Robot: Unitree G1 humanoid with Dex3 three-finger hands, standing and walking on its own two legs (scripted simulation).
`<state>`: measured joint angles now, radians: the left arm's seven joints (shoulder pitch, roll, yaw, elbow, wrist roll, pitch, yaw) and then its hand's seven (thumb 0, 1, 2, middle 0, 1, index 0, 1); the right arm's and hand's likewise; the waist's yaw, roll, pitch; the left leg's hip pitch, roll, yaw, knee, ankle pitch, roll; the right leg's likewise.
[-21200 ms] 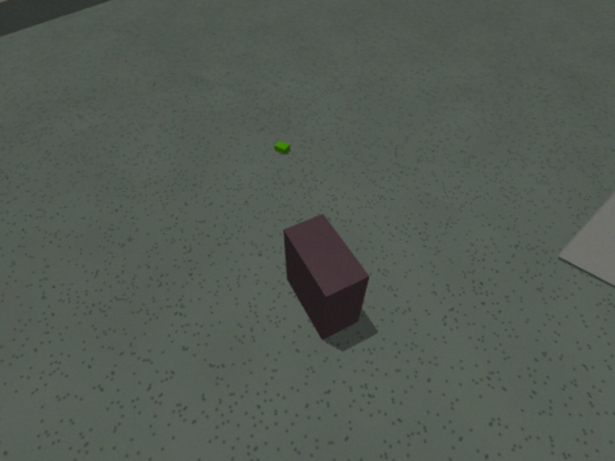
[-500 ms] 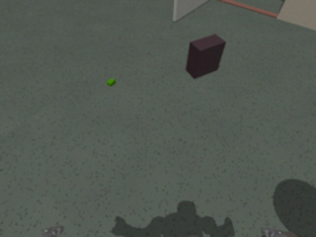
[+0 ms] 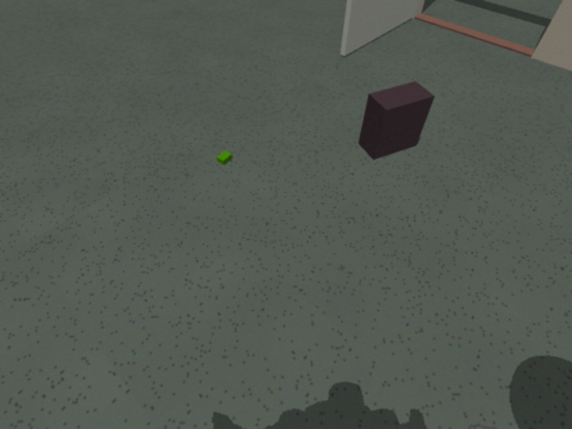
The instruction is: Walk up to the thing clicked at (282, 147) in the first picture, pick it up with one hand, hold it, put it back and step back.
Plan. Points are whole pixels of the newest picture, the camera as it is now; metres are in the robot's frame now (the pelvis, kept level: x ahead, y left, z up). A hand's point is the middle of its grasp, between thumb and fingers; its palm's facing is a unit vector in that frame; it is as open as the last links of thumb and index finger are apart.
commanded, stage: stand
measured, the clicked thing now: (224, 157) +1.46 +0.30 -0.77
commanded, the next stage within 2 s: none
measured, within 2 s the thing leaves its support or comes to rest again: neither
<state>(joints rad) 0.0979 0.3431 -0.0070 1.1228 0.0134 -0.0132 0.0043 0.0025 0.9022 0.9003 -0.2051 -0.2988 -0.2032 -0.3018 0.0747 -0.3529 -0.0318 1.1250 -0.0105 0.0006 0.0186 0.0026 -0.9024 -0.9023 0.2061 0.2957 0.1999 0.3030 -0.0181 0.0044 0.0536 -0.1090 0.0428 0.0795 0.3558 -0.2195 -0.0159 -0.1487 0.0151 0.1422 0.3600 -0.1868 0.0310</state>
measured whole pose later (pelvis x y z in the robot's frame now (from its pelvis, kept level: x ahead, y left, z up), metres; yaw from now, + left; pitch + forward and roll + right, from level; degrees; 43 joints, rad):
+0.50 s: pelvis -0.01 +0.00 +0.00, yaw +1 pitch -2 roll +0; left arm 0.11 0.35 -0.01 1.12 0.01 -0.01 0.00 0.00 0.90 0.90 -0.20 -0.30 -0.20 -0.30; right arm 0.11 -0.35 -0.03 1.13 -0.01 -0.01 0.02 0.00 -0.90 -0.90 0.21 0.30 0.20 0.30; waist -0.02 0.00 0.05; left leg -0.11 0.03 0.06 0.35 -0.21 -0.01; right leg -0.14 0.00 0.12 0.35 -0.18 0.04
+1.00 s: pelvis -0.01 +0.00 +0.00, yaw +2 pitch -2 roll +0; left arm 0.11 0.35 -0.01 1.12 0.01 -0.01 0.00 0.00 0.90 0.90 -0.20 -0.30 -0.20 -0.30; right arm 0.11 -0.35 -0.02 1.13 -0.01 -0.01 0.02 0.00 -0.90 -0.90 0.21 0.30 0.20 0.30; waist -0.01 0.00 0.05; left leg -0.11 0.02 0.04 0.35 -0.20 -0.01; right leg -0.13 -0.01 0.11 0.34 -0.18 0.04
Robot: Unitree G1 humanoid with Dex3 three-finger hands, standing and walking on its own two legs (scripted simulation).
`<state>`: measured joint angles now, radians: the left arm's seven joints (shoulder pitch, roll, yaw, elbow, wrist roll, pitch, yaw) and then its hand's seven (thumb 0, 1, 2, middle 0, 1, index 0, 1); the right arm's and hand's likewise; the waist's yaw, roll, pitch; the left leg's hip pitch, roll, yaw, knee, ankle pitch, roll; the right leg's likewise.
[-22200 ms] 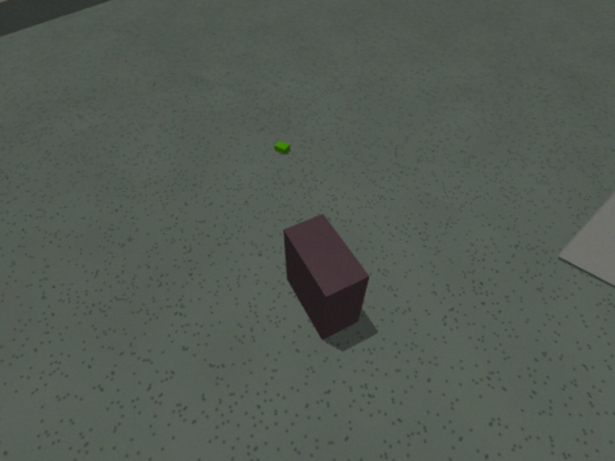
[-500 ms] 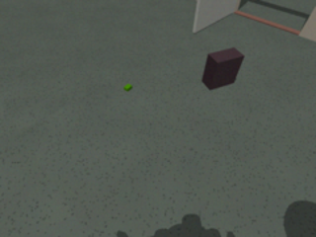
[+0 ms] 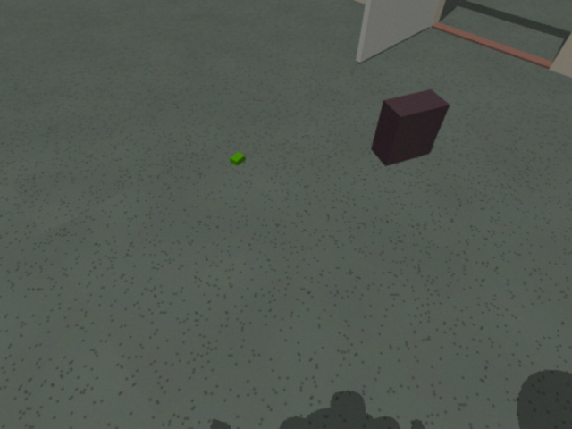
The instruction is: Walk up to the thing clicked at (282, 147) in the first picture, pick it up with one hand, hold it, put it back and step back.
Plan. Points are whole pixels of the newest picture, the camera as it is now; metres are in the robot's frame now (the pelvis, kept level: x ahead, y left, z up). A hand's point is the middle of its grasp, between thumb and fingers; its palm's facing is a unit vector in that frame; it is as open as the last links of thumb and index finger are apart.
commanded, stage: stand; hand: left
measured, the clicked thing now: (237, 158) +1.48 +0.23 -0.77
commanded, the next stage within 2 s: walk up in 1.06 s
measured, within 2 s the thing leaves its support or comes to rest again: neither
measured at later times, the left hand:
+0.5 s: hand out of the picture +0.06 +0.25 -0.16, palm faces -0.04 -0.94 -0.35, open 7.4 cm
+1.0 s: hand out of the picture +0.08 +0.25 -0.16, palm faces -0.03 -0.94 -0.34, open 7.4 cm
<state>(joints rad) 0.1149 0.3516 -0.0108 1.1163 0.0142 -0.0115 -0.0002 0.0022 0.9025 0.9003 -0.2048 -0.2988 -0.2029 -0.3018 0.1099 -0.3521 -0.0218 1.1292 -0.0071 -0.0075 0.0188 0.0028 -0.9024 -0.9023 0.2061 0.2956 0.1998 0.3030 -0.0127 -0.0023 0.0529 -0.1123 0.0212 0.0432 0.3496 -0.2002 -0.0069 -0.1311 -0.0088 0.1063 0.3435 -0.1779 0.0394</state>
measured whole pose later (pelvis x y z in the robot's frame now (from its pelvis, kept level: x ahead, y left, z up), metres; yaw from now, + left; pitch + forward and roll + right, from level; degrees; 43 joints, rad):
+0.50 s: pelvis +0.00 +0.00 +0.00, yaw +1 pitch -2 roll +0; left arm 0.13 0.35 -0.01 1.12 0.02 -0.01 0.00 0.00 0.90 0.90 -0.20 -0.30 -0.20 -0.30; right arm 0.12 -0.35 -0.02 1.13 -0.01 -0.01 0.02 0.00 -0.90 -0.90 0.21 0.30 0.20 0.30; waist -0.01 0.00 0.06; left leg -0.12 0.02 0.03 0.35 -0.19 -0.01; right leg -0.14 -0.01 0.09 0.34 -0.18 0.04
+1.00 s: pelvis +0.01 +0.00 +0.00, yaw +1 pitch -2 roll +0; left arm 0.11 0.35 -0.01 1.11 0.01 -0.01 0.00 0.00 0.90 0.90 -0.20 -0.30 -0.20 -0.30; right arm 0.11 -0.35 -0.02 1.12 -0.01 -0.01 0.02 0.00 -0.90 -0.90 0.21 0.30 0.20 0.30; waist -0.01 0.00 0.06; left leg -0.11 0.02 0.02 0.35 -0.21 -0.01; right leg -0.12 -0.01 0.09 0.34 -0.19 0.03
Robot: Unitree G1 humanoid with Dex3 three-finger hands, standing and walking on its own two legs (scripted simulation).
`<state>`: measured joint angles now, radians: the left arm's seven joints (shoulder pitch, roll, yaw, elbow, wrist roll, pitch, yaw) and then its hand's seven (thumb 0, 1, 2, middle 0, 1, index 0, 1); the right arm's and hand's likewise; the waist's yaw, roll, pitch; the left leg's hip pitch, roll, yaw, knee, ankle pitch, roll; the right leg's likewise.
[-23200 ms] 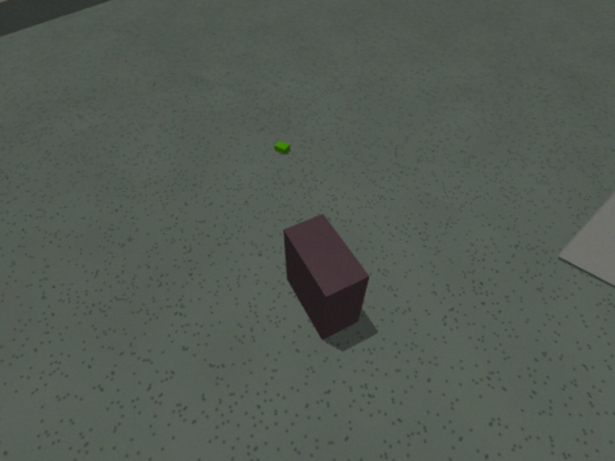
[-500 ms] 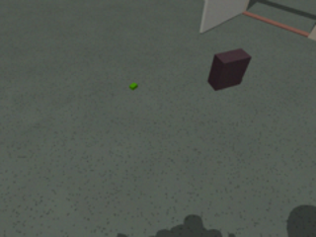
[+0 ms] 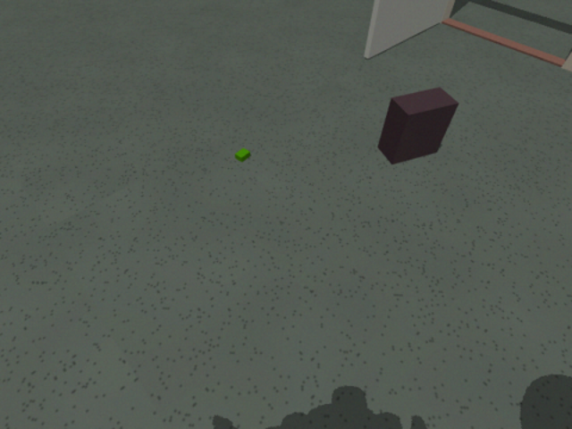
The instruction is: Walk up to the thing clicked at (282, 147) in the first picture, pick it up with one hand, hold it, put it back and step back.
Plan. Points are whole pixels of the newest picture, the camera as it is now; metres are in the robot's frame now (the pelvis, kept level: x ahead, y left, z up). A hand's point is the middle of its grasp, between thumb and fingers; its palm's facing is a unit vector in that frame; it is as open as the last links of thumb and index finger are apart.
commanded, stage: stand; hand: left
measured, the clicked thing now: (242, 155) +1.47 +0.21 -0.77
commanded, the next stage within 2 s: walk up in 0.06 s
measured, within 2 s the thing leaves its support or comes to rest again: neither
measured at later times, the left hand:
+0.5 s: hand (141, 423) +0.15 +0.23 -0.14, palm faces -0.03 -0.91 -0.42, open 7.4 cm
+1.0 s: hand (170, 266) +0.43 +0.24 -0.15, palm faces -0.13 -0.93 -0.34, open 7.4 cm
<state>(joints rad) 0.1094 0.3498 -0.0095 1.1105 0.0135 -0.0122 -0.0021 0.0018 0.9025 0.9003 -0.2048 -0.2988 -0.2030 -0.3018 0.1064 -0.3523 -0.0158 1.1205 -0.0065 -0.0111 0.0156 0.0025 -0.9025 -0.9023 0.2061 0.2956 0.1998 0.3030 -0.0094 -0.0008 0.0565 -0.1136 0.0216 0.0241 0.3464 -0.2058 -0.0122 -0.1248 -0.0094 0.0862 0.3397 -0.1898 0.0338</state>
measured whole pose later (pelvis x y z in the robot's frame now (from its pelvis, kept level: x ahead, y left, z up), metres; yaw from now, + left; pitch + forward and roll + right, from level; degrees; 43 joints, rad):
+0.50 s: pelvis +0.11 -0.06 -0.01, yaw -2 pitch -3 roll -2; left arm 0.29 0.40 0.06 0.98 0.03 -0.07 -0.06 0.00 0.90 0.90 -0.21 -0.30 -0.20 -0.30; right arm 0.26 -0.46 -0.09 0.99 -0.02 -0.02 0.08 0.01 -0.91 -0.90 0.20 0.30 0.20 0.30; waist 0.02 0.09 0.05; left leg -0.44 0.03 -0.07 1.01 -0.33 0.01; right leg -0.15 0.01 -0.09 0.45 -0.24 -0.03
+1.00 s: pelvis +0.34 -0.03 -0.01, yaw -3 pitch -2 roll +1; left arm 0.24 0.44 0.04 0.90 0.01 -0.06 -0.07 0.00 0.90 0.90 -0.20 -0.30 -0.20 -0.30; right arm 0.29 -0.40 -0.05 0.84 -0.01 -0.08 0.07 0.00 -0.90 -0.90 0.21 0.30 0.20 0.30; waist -0.02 -0.04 0.08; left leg -0.18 0.06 0.13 0.49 -0.27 0.01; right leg -0.48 -0.07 -0.01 0.85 -0.34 -0.01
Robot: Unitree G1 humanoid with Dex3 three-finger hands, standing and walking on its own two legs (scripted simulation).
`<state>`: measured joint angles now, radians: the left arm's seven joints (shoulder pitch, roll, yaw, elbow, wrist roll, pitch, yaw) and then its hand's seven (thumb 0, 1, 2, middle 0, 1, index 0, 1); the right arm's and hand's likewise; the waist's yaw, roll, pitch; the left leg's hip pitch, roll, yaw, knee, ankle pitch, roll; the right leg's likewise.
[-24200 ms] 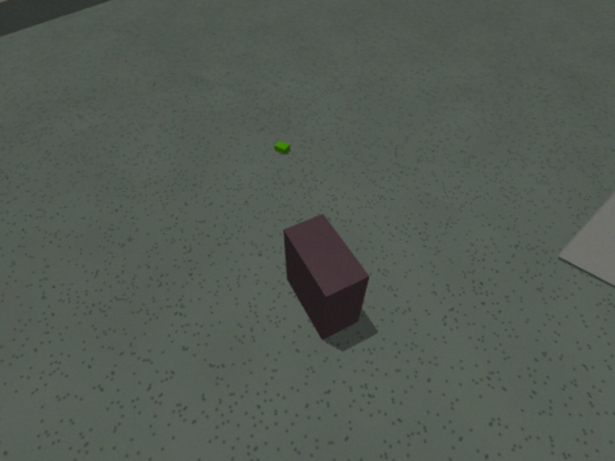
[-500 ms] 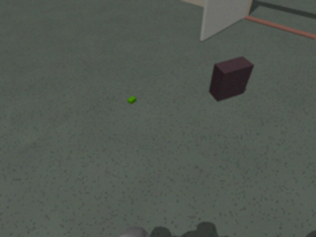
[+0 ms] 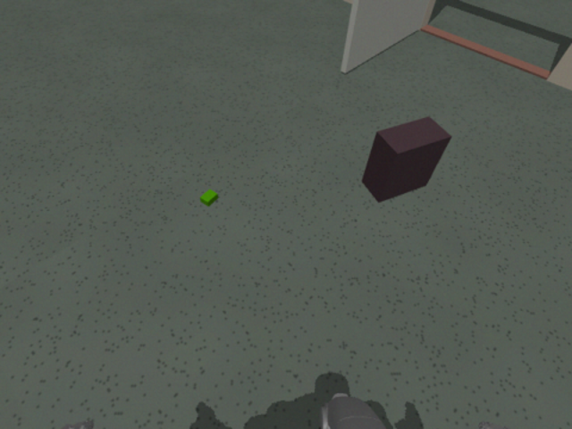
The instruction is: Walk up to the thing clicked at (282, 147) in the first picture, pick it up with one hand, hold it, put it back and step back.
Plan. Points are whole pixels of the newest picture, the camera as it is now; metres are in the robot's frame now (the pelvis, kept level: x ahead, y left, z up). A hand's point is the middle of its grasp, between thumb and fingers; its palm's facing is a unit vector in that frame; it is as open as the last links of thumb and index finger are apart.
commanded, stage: walk up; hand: left
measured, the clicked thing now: (209, 197) +1.12 +0.30 -0.76
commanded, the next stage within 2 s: none
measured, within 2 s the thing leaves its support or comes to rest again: neither
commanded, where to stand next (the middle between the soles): +0.75 +0.03 m, yaw +1 degrees
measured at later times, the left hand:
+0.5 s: hand (104, 367) +0.23 +0.30 -0.15, palm faces +0.02 -0.93 -0.37, open 7.4 cm
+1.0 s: hand (145, 218) +0.54 +0.29 -0.14, palm faces -0.09 -0.92 -0.38, open 7.4 cm
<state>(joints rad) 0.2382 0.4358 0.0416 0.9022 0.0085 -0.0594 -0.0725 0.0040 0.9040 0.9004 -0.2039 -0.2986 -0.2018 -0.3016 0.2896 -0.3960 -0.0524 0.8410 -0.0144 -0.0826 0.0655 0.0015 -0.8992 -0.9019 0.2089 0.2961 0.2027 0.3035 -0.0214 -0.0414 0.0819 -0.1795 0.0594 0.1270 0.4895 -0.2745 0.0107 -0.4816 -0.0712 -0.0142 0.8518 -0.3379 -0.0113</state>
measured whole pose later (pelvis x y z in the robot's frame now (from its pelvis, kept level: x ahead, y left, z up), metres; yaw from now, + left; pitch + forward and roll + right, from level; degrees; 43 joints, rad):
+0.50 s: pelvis +0.23 +0.02 -0.01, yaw +2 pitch -2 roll -3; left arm 0.38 0.43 0.05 0.88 0.02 -0.08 -0.05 0.00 0.90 0.90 -0.21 -0.30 -0.21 -0.30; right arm 0.27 -0.43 -0.07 0.87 -0.02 -0.05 0.10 0.00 -0.90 -0.90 0.21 0.30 0.20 0.30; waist 0.05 0.03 0.05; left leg -0.44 0.09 0.05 0.61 -0.19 0.02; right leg -0.11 -0.06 -0.10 0.55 -0.40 0.02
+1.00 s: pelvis +0.43 +0.02 -0.02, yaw -1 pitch -2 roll +0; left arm 0.22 0.41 0.06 0.89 0.02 -0.07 -0.07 0.00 0.90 0.90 -0.20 -0.30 -0.20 -0.30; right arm 0.40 -0.43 -0.05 0.85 0.00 -0.06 0.05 0.00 -0.90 -0.90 0.21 0.30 0.20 0.30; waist -0.04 0.02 0.08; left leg -0.12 0.06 0.11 0.64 -0.46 0.01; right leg -0.38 -0.04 -0.06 0.54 -0.11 -0.03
